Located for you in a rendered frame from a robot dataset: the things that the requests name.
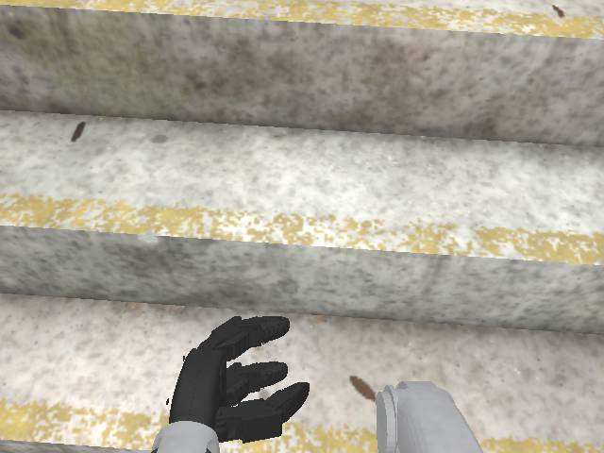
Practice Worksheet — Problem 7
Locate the robot left hand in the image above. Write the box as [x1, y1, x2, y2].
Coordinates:
[166, 316, 310, 444]

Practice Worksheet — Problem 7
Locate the right robot thigh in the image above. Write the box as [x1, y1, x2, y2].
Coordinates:
[376, 381, 483, 453]

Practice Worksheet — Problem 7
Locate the robot left forearm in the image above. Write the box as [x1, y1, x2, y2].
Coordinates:
[151, 421, 220, 453]

